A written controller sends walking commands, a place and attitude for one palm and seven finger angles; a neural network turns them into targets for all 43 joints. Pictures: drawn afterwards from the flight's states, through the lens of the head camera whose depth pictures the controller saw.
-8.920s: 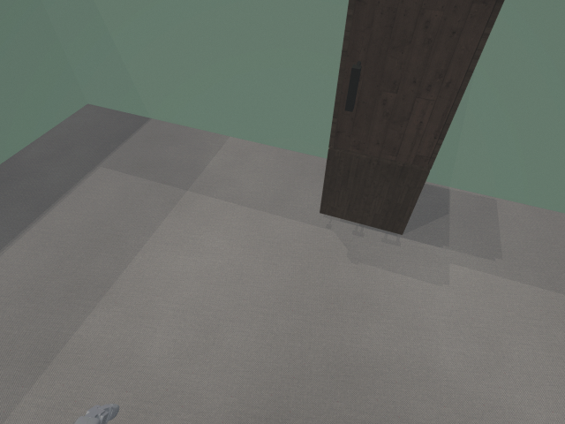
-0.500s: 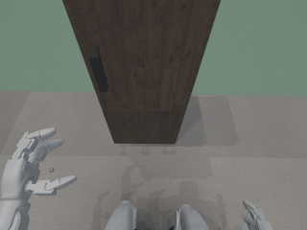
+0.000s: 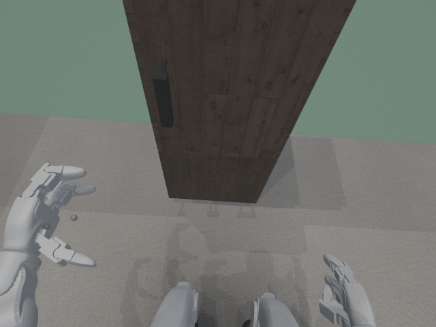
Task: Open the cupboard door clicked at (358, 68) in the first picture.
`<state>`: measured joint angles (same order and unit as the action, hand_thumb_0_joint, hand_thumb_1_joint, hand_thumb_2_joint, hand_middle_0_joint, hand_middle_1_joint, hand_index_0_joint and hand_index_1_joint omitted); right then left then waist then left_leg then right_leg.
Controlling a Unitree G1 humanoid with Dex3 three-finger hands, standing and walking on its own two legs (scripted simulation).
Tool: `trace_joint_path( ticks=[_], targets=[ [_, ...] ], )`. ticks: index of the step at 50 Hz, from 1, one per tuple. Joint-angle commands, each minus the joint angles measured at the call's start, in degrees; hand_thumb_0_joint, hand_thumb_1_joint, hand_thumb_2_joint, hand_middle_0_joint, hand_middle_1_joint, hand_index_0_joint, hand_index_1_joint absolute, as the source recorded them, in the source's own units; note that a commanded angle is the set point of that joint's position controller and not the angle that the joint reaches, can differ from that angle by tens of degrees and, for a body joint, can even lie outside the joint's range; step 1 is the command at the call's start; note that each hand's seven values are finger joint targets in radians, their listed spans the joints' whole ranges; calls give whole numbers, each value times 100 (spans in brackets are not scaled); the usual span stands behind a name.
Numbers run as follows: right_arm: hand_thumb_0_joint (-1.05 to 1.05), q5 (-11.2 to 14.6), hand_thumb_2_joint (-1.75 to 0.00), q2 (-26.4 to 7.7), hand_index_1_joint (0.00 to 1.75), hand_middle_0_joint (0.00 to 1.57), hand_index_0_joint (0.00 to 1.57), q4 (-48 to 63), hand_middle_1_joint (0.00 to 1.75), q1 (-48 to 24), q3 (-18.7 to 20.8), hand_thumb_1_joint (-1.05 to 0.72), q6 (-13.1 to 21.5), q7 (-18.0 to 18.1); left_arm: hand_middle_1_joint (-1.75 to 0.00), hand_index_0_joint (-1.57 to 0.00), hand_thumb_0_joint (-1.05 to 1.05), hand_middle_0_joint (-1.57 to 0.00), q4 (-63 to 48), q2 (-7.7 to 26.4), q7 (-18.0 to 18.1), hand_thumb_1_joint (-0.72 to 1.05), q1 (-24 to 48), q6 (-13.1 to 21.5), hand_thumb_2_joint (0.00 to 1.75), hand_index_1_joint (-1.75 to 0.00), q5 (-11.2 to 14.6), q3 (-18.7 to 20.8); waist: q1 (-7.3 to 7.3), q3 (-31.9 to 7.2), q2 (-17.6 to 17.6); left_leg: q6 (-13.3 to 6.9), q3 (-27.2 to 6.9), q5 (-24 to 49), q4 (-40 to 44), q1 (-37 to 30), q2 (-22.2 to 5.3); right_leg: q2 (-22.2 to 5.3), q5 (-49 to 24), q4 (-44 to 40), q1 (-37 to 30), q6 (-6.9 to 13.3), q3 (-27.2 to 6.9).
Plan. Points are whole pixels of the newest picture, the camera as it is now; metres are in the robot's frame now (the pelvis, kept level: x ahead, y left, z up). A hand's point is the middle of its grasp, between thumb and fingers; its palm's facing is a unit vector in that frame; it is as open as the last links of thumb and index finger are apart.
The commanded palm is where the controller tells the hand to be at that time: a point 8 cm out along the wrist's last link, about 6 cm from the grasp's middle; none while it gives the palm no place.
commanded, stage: raise the hand with hooked fingers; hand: left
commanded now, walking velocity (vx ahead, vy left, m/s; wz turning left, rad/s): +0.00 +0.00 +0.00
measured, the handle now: (165, 94) +0.57 +0.17 +0.02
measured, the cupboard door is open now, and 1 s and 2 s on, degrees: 0 0 0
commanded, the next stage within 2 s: move the hooked fingers beside the handle in 0.62 s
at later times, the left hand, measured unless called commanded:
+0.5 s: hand (83, 206) +0.29 +0.25 +0.04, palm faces +0.05 -1.00 -0.04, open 14.0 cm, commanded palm +0.26 +0.30 +0.05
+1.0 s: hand (100, 184) +0.33 +0.24 +0.04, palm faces +0.02 -1.00 -0.03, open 14.0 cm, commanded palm +0.31 +0.29 +0.04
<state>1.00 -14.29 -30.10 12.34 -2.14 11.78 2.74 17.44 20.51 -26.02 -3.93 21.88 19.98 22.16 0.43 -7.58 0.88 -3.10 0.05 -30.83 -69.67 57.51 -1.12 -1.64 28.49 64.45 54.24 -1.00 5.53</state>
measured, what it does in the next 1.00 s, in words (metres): stands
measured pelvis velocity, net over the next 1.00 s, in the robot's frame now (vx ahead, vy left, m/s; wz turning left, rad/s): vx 0.00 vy -0.03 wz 0.00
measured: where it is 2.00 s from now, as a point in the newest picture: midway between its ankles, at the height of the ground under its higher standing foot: outside the picture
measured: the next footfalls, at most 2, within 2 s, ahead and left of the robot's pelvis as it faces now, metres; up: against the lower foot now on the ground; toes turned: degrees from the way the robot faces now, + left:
none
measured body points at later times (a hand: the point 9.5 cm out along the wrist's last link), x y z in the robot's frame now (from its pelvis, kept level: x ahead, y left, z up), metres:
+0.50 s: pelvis +0.00 -0.02 +0.00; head +0.10 +0.01 +0.44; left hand +0.28 +0.31 +0.04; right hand +0.15 -0.28 -0.08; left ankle +0.02 +0.08 -0.64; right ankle +0.02 -0.14 -0.64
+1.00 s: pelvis +0.00 -0.03 +0.00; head +0.11 -0.01 +0.43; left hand +0.32 +0.29 +0.04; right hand +0.16 -0.28 -0.09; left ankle +0.02 +0.08 -0.64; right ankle +0.02 -0.14 -0.64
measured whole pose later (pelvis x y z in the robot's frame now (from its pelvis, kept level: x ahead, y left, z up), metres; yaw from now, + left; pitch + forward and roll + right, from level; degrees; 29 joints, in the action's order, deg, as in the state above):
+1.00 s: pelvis +0.00 -0.03 +0.00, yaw +0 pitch +20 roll -3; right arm 1.6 -15.9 -32.8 13.2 -1.6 10.1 4.0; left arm 29.6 23.4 -28.5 10.0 23.0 19.4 25.0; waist -1.5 -7.3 0.8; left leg -0.9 -0.8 -31.0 -70.4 59.3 -2.5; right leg -0.2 29.4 66.6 56.9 1.3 6.1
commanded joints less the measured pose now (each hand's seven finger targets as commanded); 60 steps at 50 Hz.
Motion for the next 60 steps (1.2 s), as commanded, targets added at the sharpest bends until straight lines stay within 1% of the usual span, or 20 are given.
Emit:
trace_joint_path(
  ticks=[1,5,7,9,13,15,19,22,26,29,33,37,39,40,41,45,50,53,55,60],
  targets=[
    [0,36,-90,-1030,30,20,20,536,30,275,490,-90,241,111,-120,-30,0,-30,-1208,1423,-36,-50,947,545,30,-120,161,725,-12,-2060,898,587,-667,2752,1283,-2306,-58,335,-1014,-485,-335,309,5],
    [0,84,-90,-1083,30,20,20,518,30,288,481,-90,163,115,-120,-30,0,-30,-621,1476,-185,-50,995,303,30,-120,136,720,-58,-1798,810,518,-616,2396,1354,-2015,-48,331,-896,-579,-361,299,3],
    [0,104,-90,-1094,30,20,20,565,30,266,487,-90,130,122,-120,-30,0,-30,-446,1459,-269,-50,981,172,30,-120,210,742,-44,-1734,643,455,-564,2058,1411,-1828,-6,315,-856,-661,-515,293,-5],
    [0,115,-90,-1094,30,20,20,635,30,293,501,-90,143,125,-120,-30,0,-30,-426,1390,-327,-50,817,118,30,-120,291,735,-23,-1855,408,392,-527,2157,1384,-1762,14,336,-972,-695,-701,296,-16],
    [0,98,-90,-1089,30,20,20,624,30,317,524,-90,162,82,-120,-30,0,-30,-721,1430,-265,-50,885,280,30,-120,311,737,-50,-1924,392,341,-463,2057,1334,-1760,25,328,-999,-733,-740,276,-70],
    [0,72,-90,-1084,30,20,20,593,30,342,519,-90,171,79,-120,-30,0,-30,-837,1593,-158,-50,1009,434,30,-120,253,831,-47,-1952,535,347,-462,2052,1316,-1759,16,337,-952,-697,-709,293,-99],
    [0,71,-90,-1065,30,20,20,554,30,344,511,-90,137,96,-120,-30,0,-30,-561,1573,-45,-50,999,552,30,-120,228,874,-103,-1610,411,272,-384,1581,1284,-1390,44,332,-742,-736,-689,288,-156],
    [0,92,-90,-1052,30,20,20,583,30,299,497,-90,111,102,-120,-30,0,-30,-585,1564,-86,-50,1038,538,30,-120,203,819,-83,-1690,612,241,-326,1475,1319,-1412,66,294,-725,-798,-799,278,-217],
    [0,100,-90,-1031,30,20,20,599,30,325,499,-90,113,122,-120,-30,0,-30,-778,1624,-152,-50,935,528,30,-120,217,831,-61,-1989,660,217,-281,1819,1259,-1573,57,297,-1053,-795,-1016,266,-262],
    [0,86,-90,-1008,30,20,20,589,30,311,481,-90,134,122,-120,-30,0,-30,-782,1591,-133,-50,919,536,30,-120,282,844,-80,-1885,594,206,-276,1863,1188,-1464,66,316,-1134,-770,-1031,270,-268],
    [0,111,-90,-1008,30,20,20,563,30,297,479,-90,105,123,-120,-30,0,-30,-402,1470,-108,-50,903,485,30,-120,289,841,-115,-1662,270,187,-241,1589,1150,-1162,72,295,-1002,-812,-1032,225,-301],
    [0,118,-90,-1022,30,20,20,564,30,307,469,-90,102,138,-120,-30,0,-30,-321,1429,-187,-50,1183,444,30,-120,257,723,-170,-1711,209,157,-195,1575,1060,-1081,81,282,-1080,-798,-1068,211,-365],
    [0,104,-90,-1040,30,20,20,488,30,339,452,-90,106,179,-120,-30,0,-30,-196,1502,-204,-50,1750,456,30,-120,213,681,-294,-1603,204,136,-208,1480,945,-980,65,305,-986,-763,-879,219,-405],
    [0,108,-90,-1055,30,20,20,429,30,359,453,-90,94,197,-120,-30,0,-30,-144,1690,-213,-50,1982,474,30,-120,161,800,-282,-1725,230,135,-191,1446,907,-952,56,290,-964,-761,-931,212,-469],
    [0,107,-90,-1041,30,20,20,405,30,344,447,-90,103,212,-120,-30,0,-30,-103,1669,-234,-50,2168,500,30,-120,143,754,-308,-1741,347,137,-200,1425,897,-989,54,279,-932,-749,-875,218,-476],
    [0,98,-90,-1037,30,20,20,365,30,358,437,-90,121,240,-120,-30,0,-30,-157,1831,-274,-50,2507,569,30,-120,97,775,-206,-2181,607,149,-205,1676,907,-1258,44,278,-1134,-676,-987,256,-482],
    [0,108,-90,-1031,30,20,20,345,30,433,440,-90,30,194,-120,-30,0,-30,299,1832,-178,-50,2475,335,30,-120,9,804,-143,-2232,585,185,-227,1992,998,-1351,26,278,-1426,-623,-1002,242,-379],
    [0,118,-90,-1047,30,20,20,343,30,488,452,-90,-65,163,-120,-30,0,-30,574,1781,-43,-50,2619,173,30,-120,-50,776,-204,-2094,378,170,-198,1903,1026,-1213,22,269,-1418,-680,-999,213,-369],
    [0,102,-90,-1054,30,20,20,340,30,538,453,-90,-110,142,-120,-30,0,-30,634,1904,30,-50,2770,195,30,-120,-101,869,-172,-2199,366,178,-191,1983,1018,-1206,12,272,-1493,-642,-1053,221,-371],
    [0,72,-90,-1046,30,20,20,290,30,642,487,-90,-203,81,-120,-30,0,-30,523,1727,232,-50,3114,425,30,-120,-236,655,-251,-2358,488,202,-220,2307,1025,-1471,-17,290,-1668,-594,-929,226,-344]
  ],
)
